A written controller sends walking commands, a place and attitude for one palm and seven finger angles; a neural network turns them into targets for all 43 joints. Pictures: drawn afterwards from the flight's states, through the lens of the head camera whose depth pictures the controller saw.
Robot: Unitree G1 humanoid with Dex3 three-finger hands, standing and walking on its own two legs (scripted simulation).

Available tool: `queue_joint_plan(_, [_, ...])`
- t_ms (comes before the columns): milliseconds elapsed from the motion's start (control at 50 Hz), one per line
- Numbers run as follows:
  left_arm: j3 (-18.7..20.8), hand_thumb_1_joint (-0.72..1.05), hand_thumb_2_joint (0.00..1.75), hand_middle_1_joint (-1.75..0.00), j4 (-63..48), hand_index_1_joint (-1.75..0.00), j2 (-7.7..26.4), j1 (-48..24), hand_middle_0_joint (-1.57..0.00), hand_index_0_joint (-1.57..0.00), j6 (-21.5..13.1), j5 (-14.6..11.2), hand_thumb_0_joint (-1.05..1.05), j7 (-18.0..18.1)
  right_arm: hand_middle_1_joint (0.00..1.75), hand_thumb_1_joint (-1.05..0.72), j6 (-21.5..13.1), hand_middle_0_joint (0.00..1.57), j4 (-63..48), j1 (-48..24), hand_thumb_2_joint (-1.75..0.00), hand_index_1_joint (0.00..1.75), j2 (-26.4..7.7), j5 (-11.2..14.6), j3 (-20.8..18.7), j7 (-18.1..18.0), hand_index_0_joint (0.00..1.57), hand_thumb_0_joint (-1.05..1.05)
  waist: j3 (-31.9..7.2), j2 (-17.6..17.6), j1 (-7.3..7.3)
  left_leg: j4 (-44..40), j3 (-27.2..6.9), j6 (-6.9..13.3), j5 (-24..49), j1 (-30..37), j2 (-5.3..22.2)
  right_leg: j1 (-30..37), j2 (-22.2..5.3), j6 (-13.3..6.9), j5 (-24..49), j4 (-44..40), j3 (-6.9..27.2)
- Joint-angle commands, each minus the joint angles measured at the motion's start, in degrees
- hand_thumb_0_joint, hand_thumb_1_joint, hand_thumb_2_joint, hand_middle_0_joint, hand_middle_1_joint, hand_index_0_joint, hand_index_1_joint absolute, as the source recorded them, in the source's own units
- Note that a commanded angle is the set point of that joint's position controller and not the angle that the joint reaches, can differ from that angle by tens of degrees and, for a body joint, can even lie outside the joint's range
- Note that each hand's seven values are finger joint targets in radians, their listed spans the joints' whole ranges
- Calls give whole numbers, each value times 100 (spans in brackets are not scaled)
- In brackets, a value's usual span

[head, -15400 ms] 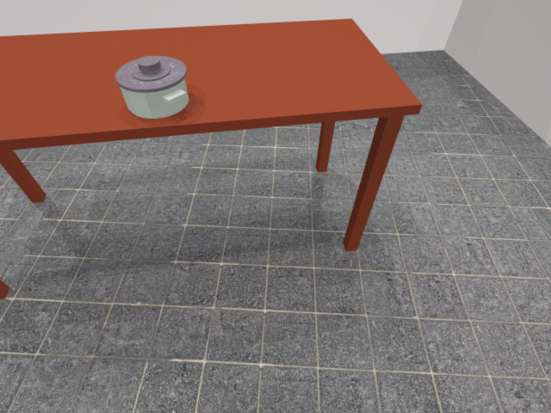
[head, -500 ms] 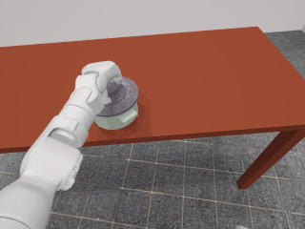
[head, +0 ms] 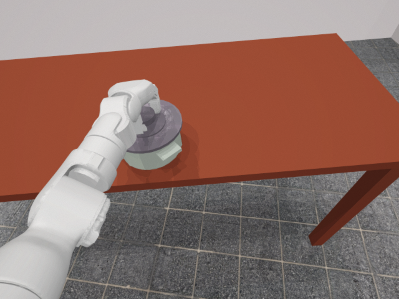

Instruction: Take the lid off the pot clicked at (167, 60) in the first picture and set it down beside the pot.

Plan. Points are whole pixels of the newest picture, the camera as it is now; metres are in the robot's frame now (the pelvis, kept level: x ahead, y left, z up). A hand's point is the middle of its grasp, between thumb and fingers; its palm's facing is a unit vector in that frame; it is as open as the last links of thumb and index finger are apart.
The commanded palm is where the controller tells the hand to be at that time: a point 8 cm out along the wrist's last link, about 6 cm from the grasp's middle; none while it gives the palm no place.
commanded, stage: close the fingers and squeeze the knob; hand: left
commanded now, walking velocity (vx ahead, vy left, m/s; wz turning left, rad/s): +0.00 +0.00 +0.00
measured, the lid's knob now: (143, 116) +0.50 +0.11 +0.09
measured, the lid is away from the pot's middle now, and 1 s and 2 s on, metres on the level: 0.00 0.00 0.00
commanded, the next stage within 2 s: lift the lid straight up in 0.88 s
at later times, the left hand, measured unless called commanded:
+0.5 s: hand (140, 118) +0.47 +0.11 +0.11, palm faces -0.35 -0.06 -0.93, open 8.3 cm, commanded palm +0.46 +0.11 +0.18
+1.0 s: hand (139, 118) +0.47 +0.11 +0.11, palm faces -0.35 -0.08 -0.93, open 8.2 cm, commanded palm +0.46 +0.12 +0.18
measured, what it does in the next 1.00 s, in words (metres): stands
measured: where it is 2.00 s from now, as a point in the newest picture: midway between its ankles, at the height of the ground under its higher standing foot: outside the picture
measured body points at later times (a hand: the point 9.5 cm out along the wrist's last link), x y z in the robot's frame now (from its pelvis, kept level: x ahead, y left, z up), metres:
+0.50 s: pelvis +0.00 -0.01 +0.00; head +0.04 -0.04 +0.45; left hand +0.48 +0.11 +0.17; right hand +0.10 -0.26 -0.14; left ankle +0.03 +0.08 -0.73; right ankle -0.06 -0.11 -0.73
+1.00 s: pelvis +0.00 -0.01 +0.00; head +0.04 -0.04 +0.45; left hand +0.48 +0.11 +0.17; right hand +0.09 -0.27 -0.14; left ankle +0.03 +0.08 -0.73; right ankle -0.06 -0.11 -0.73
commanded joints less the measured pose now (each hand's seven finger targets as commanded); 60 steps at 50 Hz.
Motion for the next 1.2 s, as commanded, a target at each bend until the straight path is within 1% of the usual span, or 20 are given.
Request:
queue_joint_plan(0, [430,20,94,-99,-1320,-99,1095,-3160,-65,-65,-44,66,0,241,30,-90,-179,20,-641,-87,-90,30,-707,-33,-259,0,20,0,-2429,-494,-35,106,-549,118,1902,2607,81,-541,172,-105,2447,-254,-5])
queue_joint_plan(20, [294,21,93,-99,-1493,-99,929,-3235,-65,-65,-57,51,0,242,30,-90,-200,20,-658,-108,-90,30,-674,-39,-262,22,20,0,-2529,-319,-42,145,-579,109,2137,2777,76,-593,181,-104,2519,-231,-17])
queue_joint_plan(80, [195,25,90,-101,-1316,-101,629,-2926,-68,-68,-18,3,0,225,30,-90,-147,20,-638,-61,-90,30,-661,-48,-287,68,20,0,-2415,-613,-46,195,-612,102,2467,2723,123,-675,188,-101,2579,-221,-58])
queue_joint_plan(180, [120,32,84,-102,-1367,-102,550,-3230,-71,-71,86,-103,0,253,30,-90,-149,20,-616,-134,-90,30,-674,-40,-275,63,20,0,-2401,-702,-96,146,-544,122,1998,2600,57,-589,171,-90,2539,-266,-35])
queue_joint_plan(220, [347,35,81,-103,-1054,-103,920,-3046,-73,-73,149,-31,0,258,30,-90,-128,20,-572,-151,-90,30,-715,-39,-236,39,20,0,-2389,-790,-58,124,-516,122,1870,2484,27,-427,168,-71,2615,-257,10])
queue_joint_plan(300, [-36,32,86,-100,-1199,-100,458,-3077,-70,-70,86,-28,0,156,30,-90,-140,20,-586,-209,-90,30,-657,-32,-251,61,20,0,-2311,-632,-125,201,-546,125,2087,2642,43,-644,167,-77,2652,-239,-17])
queue_joint_plan(320, [-6,32,87,-100,-1038,-100,479,-3041,-69,-69,135,-24,0,153,30,-90,-111,20,-547,-161,-90,30,-663,-34,-245,65,20,0,-2130,-655,-129,155,-547,111,1910,2531,32,-705,177,-76,2510,-268,-45])
queue_joint_plan(340, [275,32,88,-99,-1060,-99,818,-3047,-68,-69,154,-27,0,174,30,-90,-103,20,-536,-127,-90,30,-693,-39,-240,51,20,0,-2179,-779,-86,123,-517,121,1759,2460,24,-552,179,-72,2514,-296,-13])
queue_joint_plan(460, [77,36,91,-99,-1337,-99,684,-3231,-68,-69,93,-31,0,110,30,-90,-113,20,-613,-215,-90,30,-660,-20,-207,23,20,0,-2261,-603,-110,151,-495,132,1871,2487,-17,-471,150,-79,2755,-260,9])
queue_joint_plan(520, [373,39,92,-99,-1102,-100,1015,-2931,-69,-70,66,-5,0,106,30,-90,-87,20,-595,-188,-90,30,-700,-25,-210,9,20,0,-2218,-734,-63,156,-473,136,1875,2374,-2,-360,142,-71,2825,-268,37])
queue_joint_plan(560, [121,41,93,-100,-1320,-100,704,-3015,-70,-71,49,-41,0,83,30,-90,-106,20,-659,-234,-90,30,-645,-18,-221,20,20,0,-2291,-640,-88,195,-469,150,1958,2483,-31,-390,149,-67,2887,-267,29])
queue_joint_plan(620, [361,44,94,-100,-1217,-101,1017,-2809,-72,-72,25,-19,0,94,30,-90,-83,20,-650,-235,-90,30,-689,-13,-201,20,20,0,-2280,-709,-32,178,-455,152,1963,2363,-24,-244,137,-64,2963,-264,58])
queue_joint_plan(680, [118,47,95,-101,-1290,-101,652,-2946,-73,-74,34,-94,0,80,30,-90,-92,20,-674,-246,-90,30,-655,-6,-235,22,20,0,-2119,-769,-100,181,-455,170,1842,2313,-18,-391,131,-71,2843,-317,28])
queue_joint_plan(720, [466,49,96,-102,-1029,-101,1193,-2849,-74,-74,95,-20,0,121,30,-90,-66,20,-616,-218,-90,30,-718,-5,-195,-8,20,0,-2117,-826,-43,127,-413,160,1646,2168,-33,-226,137,-52,2840,-310,72])
queue_joint_plan(840, [284,55,99,-103,-1218,-103,973,-2889,-76,-77,42,37,0,100,30,-90,-79,20,-657,-229,-90,30,-666,-10,-204,-5,20,0,-2278,-575,-51,161,-447,149,1826,2385,-18,-321,144,-69,2790,-287,46])
queue_joint_plan(900, [656,57,100,-104,-1192,-103,1431,-2777,-77,-79,3,42,0,109,30,-90,-81,20,-687,-224,-90,30,-706,-20,-201,-31,20,0,-2294,-777,5,170,-402,175,1778,2220,-13,-100,121,-58,3003,-300,98])
queue_joint_plan(920, [554,57,100,-104,-1108,-103,1363,-2776,-78,-79,20,44,0,110,30,-90,-72,20,-691,-245,-90,30,-704,-2,-180,-42,20,0,-2234,-789,-19,128,-378,168,1680,2128,-27,-92,121,-44,2954,-307,106])
queue_joint_plan(980, [426,58,101,-104,-1477,-103,1121,-3028,-78,-79,-29,3,0,113,30,-90,-100,20,-740,-269,-90,30,-662,-8,-219,-30,20,0,-2305,-616,-30,136,-427,172,1782,2332,12,-267,121,-75,2801,-319,53])
queue_joint_plan(1000, [579,58,101,-104,-1482,-103,1389,-3119,-78,-79,-35,60,0,144,30,-90,-100,20,-692,-247,-90,30,-699,-9,-212,-25,20,0,-2323,-497,-10,153,-464,158,1872,2416,25,-262,137,-86,2842,-277,56])
queue_joint_plan(1180, [603,59,101,-105,-1899,-103,1436,-3717,-78,-79,-56,9,0,226,30,-90,-272,20,-675,-191,-90,30,-658,-12,-229,-44,20,0,-2645,-462,-40,104,-578,156,2031,2731,50,-255,163,-93,2758,-296,35])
